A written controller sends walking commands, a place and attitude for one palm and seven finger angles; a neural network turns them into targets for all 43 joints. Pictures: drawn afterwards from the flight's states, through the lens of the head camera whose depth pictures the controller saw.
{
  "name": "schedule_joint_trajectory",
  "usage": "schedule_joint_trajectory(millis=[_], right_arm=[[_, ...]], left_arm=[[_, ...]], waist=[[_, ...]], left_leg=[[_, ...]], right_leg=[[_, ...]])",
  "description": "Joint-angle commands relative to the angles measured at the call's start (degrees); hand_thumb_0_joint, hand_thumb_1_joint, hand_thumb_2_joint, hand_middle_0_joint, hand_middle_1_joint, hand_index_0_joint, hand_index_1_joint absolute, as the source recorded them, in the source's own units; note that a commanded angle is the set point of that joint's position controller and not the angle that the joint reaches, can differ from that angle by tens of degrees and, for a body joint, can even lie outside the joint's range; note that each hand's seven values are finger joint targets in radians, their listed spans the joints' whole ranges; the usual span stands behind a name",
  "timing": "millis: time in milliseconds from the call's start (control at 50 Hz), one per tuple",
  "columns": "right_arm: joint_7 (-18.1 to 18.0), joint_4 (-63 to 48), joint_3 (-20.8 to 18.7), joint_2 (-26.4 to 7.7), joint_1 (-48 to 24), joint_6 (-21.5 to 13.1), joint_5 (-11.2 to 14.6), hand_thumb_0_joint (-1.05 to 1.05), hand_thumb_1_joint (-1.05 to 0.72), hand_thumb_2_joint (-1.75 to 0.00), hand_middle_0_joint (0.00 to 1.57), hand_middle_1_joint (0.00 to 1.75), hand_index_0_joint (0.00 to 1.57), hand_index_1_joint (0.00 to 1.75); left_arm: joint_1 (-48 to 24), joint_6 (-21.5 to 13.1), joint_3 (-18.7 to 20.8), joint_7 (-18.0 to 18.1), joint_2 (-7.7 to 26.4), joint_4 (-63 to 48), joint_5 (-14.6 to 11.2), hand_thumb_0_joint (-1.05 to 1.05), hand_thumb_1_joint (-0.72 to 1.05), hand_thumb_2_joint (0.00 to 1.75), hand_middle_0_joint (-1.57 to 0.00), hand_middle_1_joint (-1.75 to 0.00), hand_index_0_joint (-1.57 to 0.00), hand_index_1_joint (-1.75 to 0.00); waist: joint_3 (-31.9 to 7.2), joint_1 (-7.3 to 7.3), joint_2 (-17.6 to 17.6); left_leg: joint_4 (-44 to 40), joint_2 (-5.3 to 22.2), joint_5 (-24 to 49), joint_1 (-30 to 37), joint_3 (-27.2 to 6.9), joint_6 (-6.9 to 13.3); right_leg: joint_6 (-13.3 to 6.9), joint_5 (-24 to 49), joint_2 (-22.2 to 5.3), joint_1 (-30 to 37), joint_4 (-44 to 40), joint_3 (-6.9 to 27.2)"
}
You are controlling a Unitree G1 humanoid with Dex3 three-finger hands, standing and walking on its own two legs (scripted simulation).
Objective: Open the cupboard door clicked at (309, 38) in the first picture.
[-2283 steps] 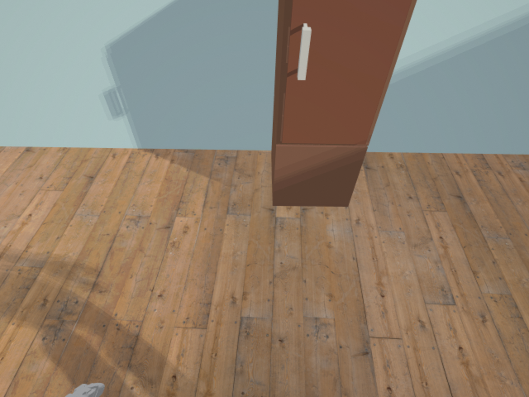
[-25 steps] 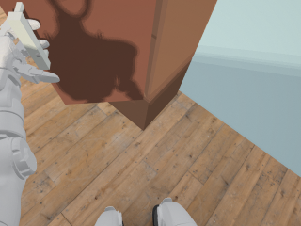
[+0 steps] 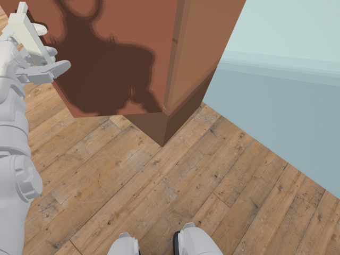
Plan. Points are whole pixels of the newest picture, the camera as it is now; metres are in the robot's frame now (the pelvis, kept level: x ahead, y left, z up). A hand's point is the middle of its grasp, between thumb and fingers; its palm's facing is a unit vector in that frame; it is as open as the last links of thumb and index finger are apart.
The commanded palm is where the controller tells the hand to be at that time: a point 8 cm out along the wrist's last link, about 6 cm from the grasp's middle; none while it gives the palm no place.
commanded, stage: close the thumb around the handle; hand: left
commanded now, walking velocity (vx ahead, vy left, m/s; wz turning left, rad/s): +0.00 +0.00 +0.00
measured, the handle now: (38, 43) +0.58 +0.25 +0.09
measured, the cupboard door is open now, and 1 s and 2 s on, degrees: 47 69 99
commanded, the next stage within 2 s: pull the door open along its arc in 0.32 s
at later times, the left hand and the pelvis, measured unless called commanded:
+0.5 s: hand (44, 62) +0.52 +0.23 +0.10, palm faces +0.03 -1.00 -0.01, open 6.1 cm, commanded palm +0.49 +0.27 +0.09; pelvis +0.00 +0.00 +0.00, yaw +0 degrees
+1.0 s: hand (60, 104) +0.41 +0.18 +0.10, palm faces +0.10 -0.99 +0.04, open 6.6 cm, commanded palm +0.36 +0.24 +0.09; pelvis +0.01 +0.00 +0.02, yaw -1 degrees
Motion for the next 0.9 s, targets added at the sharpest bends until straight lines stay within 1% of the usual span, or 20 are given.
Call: schedule_joint_trajectory(millis=[0,20,40,100,140,160,180,240,300,320,340,360,380,400,420,540,600,660,860,880], right_arm=[[-0.9,-1.7,-4.2,-11.2,10.7,-0.5,0.0,0.00,-0.90,-0.90,0.20,0.30,0.20,0.30],[-1.1,-1.8,-4.1,-11.2,10.9,-0.6,0.0,0.00,-0.90,-0.90,0.20,0.30,0.20,0.30],[-1.0,-1.7,-4.2,-11.1,10.8,-0.7,0.0,0.00,-0.90,-0.90,0.20,0.30,0.20,0.30],[-0.9,-1.8,-4.2,-11.0,10.8,-0.7,0.0,0.00,-0.90,-0.90,0.20,0.30,0.20,0.30],[-0.9,-1.9,-4.3,-11.1,11.0,-0.5,0.0,0.00,-0.90,-0.90,0.20,0.30,0.20,0.30],[-0.9,-1.9,-4.3,-10.8,10.7,-0.5,0.1,0.00,-0.90,-0.90,0.20,0.30,0.20,0.30],[-0.8,-2.0,-4.4,-11.0,10.7,-0.5,0.0,0.00,-0.90,-0.90,0.20,0.30,0.20,0.30],[-0.8,-2.1,-4.3,-11.1,10.5,-0.4,0.0,0.00,-0.90,-0.90,0.20,0.30,0.20,0.30],[-1.0,-2.4,-4.2,-11.0,10.2,-0.3,0.2,0.00,-0.90,-0.90,0.20,0.30,0.20,0.30],[-1.1,-2.5,-4.2,-11.1,10.3,-0.3,0.1,0.00,-0.90,-0.90,0.20,0.30,0.20,0.30],[-1.1,-2.6,-4.2,-10.9,10.0,-0.3,0.3,0.00,-0.90,-0.90,0.20,0.30,0.20,0.30],[-1.0,-2.5,-4.2,-10.8,10.1,-0.4,0.1,0.00,-0.90,-0.90,0.20,0.30,0.20,0.30],[-1.1,-2.4,-4.3,-11.0,10.3,-0.4,0.1,0.00,-0.90,-0.90,0.20,0.30,0.20,0.30],[-1.1,-2.5,-4.3,-11.1,10.2,-0.4,0.2,0.00,-0.90,-0.90,0.20,0.30,0.20,0.30],[-1.3,-2.1,-4.1,-11.1,10.3,-0.4,0.1,0.00,-0.90,-0.90,0.20,0.30,0.20,0.30],[-0.8,-3.2,-4.5,-10.8,9.9,-0.2,0.2,0.00,-0.90,-0.90,0.20,0.30,0.20,0.30],[-0.4,-4.7,-4.8,-10.7,8.7,-0.1,0.6,0.00,-0.90,-0.90,0.20,0.30,0.20,0.30],[-0.3,-6.0,-5.0,-10.3,7.3,0.0,1.1,0.00,-0.90,-0.90,0.20,0.30,0.20,0.30],[0.9,-10.3,-5.8,-8.1,1.1,-2.3,2.5,0.00,-0.90,-0.90,0.20,0.30,0.20,0.30],[1.3,-11.2,-5.8,-6.2,-1.4,-3.3,2.3,0.00,-0.90,-0.90,0.20,0.30,0.20,0.30]], left_arm=[[-24.8,-3.7,1.4,-0.4,14.7,-11.7,-1.4,0.00,0.62,0.78,-0.38,-1.32,-0.38,-1.32],[-26.0,-4.1,1.6,-0.3,15.3,-12.4,-1.4,0.00,0.68,0.80,-0.38,-1.33,-0.38,-1.33],[-26.5,-4.2,1.2,-0.4,15.3,-13.0,-1.0,0.00,0.73,0.83,-0.39,-1.33,-0.39,-1.33],[-24.7,-4.0,1.5,-0.7,15.3,-12.9,-1.0,0.00,0.90,0.90,-0.40,-1.35,-0.40,-1.35],[-24.5,-4.5,2.4,-0.7,16.3,-14.2,-1.2,0.00,0.90,0.90,-0.40,-1.35,-0.40,-1.35],[-24.2,-4.3,1.2,-0.9,14.5,-13.7,-1.3,0.00,0.90,0.90,-0.40,-1.35,-0.40,-1.35],[-23.5,-4.3,1.8,-0.9,15.1,-13.7,-1.5,0.00,0.90,0.90,-0.40,-1.35,-0.40,-1.35],[-23.9,-4.5,2.6,-0.8,16.3,-14.7,-1.5,0.00,0.90,0.90,-0.40,-1.35,-0.40,-1.35],[-22.7,-3.9,2.1,-0.8,16.0,-12.9,-1.2,0.00,0.90,0.90,-0.40,-1.35,-0.40,-1.35],[-23.7,-4.4,3.3,-0.7,17.8,-14.2,-1.2,0.00,0.90,0.90,-0.40,-1.35,-0.40,-1.35],[-22.3,-4.2,2.4,-0.9,16.4,-13.0,-1.0,0.00,0.90,0.90,-0.40,-1.35,-0.40,-1.35],[-24.2,-4.4,1.5,-0.9,15.3,-14.8,-1.2,0.00,0.90,0.90,-0.40,-1.35,-0.40,-1.35],[-22.8,-4.2,2.3,-0.8,16.1,-13.3,-1.1,0.00,0.90,0.90,-0.40,-1.35,-0.40,-1.35],[-22.9,-4.2,3.1,-0.7,17.2,-13.7,-1.3,0.00,0.90,0.90,-0.40,-1.35,-0.40,-1.35],[-27.1,-4.6,2.3,-0.6,17.4,-14.5,-1.0,0.00,0.90,0.90,-0.40,-1.35,-0.40,-1.35],[-18.0,-4.8,3.4,-1.3,16.2,-16.4,-1.9,0.00,0.90,0.90,-0.40,-1.35,-0.40,-1.35],[-12.2,-4.5,3.5,-1.6,14.6,-18.9,-3.4,0.00,0.90,0.90,-0.40,-1.35,-0.40,-1.35],[-5.3,-4.0,3.8,-1.8,13.0,-22.6,-5.0,0.00,0.90,0.90,-0.40,-1.35,-0.40,-1.35],[21.8,-1.6,0.3,0.5,1.0,-41.9,-10.1,0.00,0.90,0.90,-0.40,-1.35,-0.40,-1.35],[21.9,-1.1,6.5,8.4,-0.8,-48.0,-13.1,0.00,0.90,0.90,-0.40,-1.35,-0.40,-1.35]], waist=[[-27.0,-0.80,7.4],[-27.3,-1.10,7.0],[-28.5,-0.82,10.0],[-28.6,-0.29,10.0],[-30.0,-0.02,9.8],[-29.4,-0.36,10.2],[-28.8,-0.11,9.0],[-29.5,0.12,10.3],[-27.1,-0.14,8.1],[-27.5,0.19,8.6],[-27.9,0.36,10.2],[-28.5,-0.14,10.6],[-28.1,0.10,8.7],[-28.0,0.18,9.1],[-27.8,-1.01,9.8],[-31.5,2.05,11.5],[-30.6,3.01,7.1],[-30.4,4.73,7.1],[-25.3,9.00,3.7],[-24.8,13.52,3.1]], left_leg=[[-5.6,-0.8,28.6,19.7,-3.5,-0.3],[-5.5,-0.9,28.7,19.2,-3.6,0.0],[-5.6,-0.9,29.3,20.5,-3.5,-0.3],[-5.5,-0.9,30.5,20.8,-3.5,-0.4],[-5.3,-0.7,32.4,21.8,-3.7,-0.5],[-5.3,-0.7,32.4,22.0,-3.4,-0.5],[-5.4,-0.7,31.6,21.3,-3.4,-0.4],[-5.3,-0.7,32.4,21.8,-3.3,-0.5],[-5.7,-1.0,28.8,18.3,-2.6,0.0],[-5.8,-1.0,29.8,18.8,-3.0,-0.1],[-5.8,-1.1,30.0,19.9,-3.0,-0.3],[-5.6,-0.9,30.8,20.9,-3.1,-0.4],[-5.6,-0.9,30.3,20.3,-3.0,-0.3],[-5.7,-0.9,30.0,19.8,-2.9,-0.2],[-5.3,-0.9,30.4,19.8,-3.2,-0.2],[-5.3,-0.5,37.2,24.0,-3.2,-1.0],[-6.4,-0.8,34.4,21.0,-2.2,-0.3],[-7.5,-1.0,34.9,20.4,-1.5,-0.2],[-11.3,-1.3,38.0,20.3,0.3,-0.2],[-11.9,-1.9,36.5,18.4,0.3,-1.1]], right_leg=[[-1.1,19.5,2.2,11.9,-3.1,0.6],[-1.2,20.1,2.3,12.6,-2.9,0.8],[-1.2,20.3,2.1,12.2,-2.8,0.9],[-1.3,20.8,2.1,12.4,-2.8,0.8],[-1.3,21.8,2.2,12.9,-2.6,0.8],[-1.2,22.1,2.2,12.6,-2.7,0.8],[-1.2,21.8,2.3,12.9,-2.8,0.7],[-1.3,22.4,2.2,13.2,-2.7,0.9],[-1.1,22.0,2.2,14.6,-3.1,1.3],[-1.4,22.3,2.2,14.9,-2.8,1.1],[-1.3,21.7,2.1,13.8,-2.8,1.1],[-1.2,21.9,2.0,13.2,-2.7,1.0],[-1.2,21.6,2.1,13.5,-2.9,1.0],[-1.1,21.8,2.1,14.1,-3.0,1.2],[-1.2,22.1,2.1,13.2,-2.6,1.2],[-1.4,24.4,2.3,14.4,-2.4,0.9],[-1.2,25.8,2.4,18.6,-2.9,1.0],[-1.4,27.7,2.1,21.6,-3.1,1.3],[-1.5,32.1,1.2,28.3,-4.3,1.3],[-1.3,30.6,1.4,28.7,-4.9,0.3]])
